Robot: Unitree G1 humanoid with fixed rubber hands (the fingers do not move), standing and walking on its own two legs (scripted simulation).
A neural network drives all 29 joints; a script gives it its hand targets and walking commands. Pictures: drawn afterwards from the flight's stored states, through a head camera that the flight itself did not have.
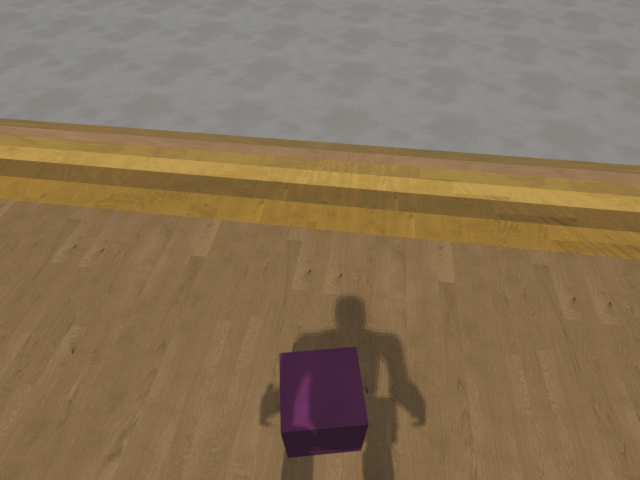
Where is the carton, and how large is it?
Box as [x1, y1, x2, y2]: [279, 347, 368, 457]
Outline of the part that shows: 355,347 279,353 281,434 288,457 360,450 368,424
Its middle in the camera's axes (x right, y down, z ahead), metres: +0.00 +0.46 +1.08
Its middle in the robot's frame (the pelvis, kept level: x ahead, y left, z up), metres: +0.43 +0.02 -0.64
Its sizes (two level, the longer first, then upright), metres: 0.210 0.200 0.250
